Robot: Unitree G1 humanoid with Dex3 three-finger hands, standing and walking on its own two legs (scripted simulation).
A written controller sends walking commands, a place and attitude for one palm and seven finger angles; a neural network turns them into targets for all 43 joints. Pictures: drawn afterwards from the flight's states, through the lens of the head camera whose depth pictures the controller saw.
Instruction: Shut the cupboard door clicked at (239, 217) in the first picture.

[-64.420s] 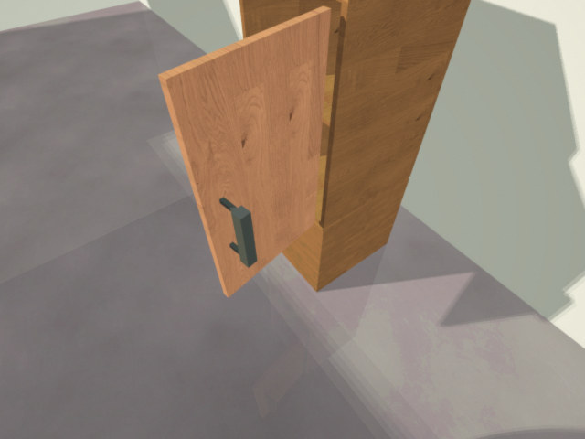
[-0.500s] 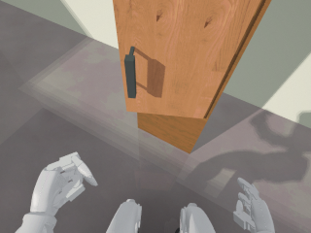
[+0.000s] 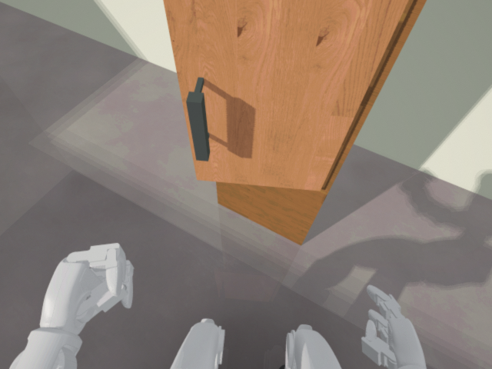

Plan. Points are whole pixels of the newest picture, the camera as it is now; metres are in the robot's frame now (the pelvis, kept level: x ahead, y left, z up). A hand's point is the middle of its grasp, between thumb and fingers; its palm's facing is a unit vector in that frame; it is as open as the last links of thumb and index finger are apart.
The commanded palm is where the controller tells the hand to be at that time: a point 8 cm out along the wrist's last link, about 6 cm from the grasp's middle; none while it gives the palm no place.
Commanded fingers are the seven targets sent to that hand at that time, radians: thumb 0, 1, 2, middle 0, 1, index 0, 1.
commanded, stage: raise the hand and make a fist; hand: left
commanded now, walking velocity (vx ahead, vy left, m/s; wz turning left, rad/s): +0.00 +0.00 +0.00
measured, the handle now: (201, 121) +0.55 +0.14 +0.04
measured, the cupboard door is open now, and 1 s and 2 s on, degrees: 24 24 24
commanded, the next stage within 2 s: bring the fist close to the handle in 0.34 s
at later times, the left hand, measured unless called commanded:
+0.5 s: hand (132, 292) +0.22 +0.18 +0.05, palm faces -0.03 -1.00 -0.03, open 3.1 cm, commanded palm +0.21 +0.22 +0.05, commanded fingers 0.00 0.90 0.90 -1.30 -1.50 -1.30 -1.50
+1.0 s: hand (186, 219) +0.33 +0.12 +0.04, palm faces -0.07 -1.00 -0.03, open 3.1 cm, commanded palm +0.33 +0.18 +0.05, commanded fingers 0.00 0.90 0.90 -1.30 -1.50 -1.30 -1.50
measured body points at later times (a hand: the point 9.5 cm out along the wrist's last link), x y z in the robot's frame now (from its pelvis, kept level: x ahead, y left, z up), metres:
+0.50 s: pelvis +0.00 -0.01 +0.00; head +0.07 +0.00 +0.44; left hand +0.21 +0.23 +0.05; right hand +0.19 -0.24 -0.07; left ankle +0.02 +0.11 -0.61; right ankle +0.04 -0.13 -0.61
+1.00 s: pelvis +0.00 -0.01 +0.01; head +0.09 +0.00 +0.45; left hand +0.33 +0.18 +0.05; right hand +0.15 -0.25 -0.09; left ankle +0.02 +0.11 -0.61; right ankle +0.04 -0.13 -0.61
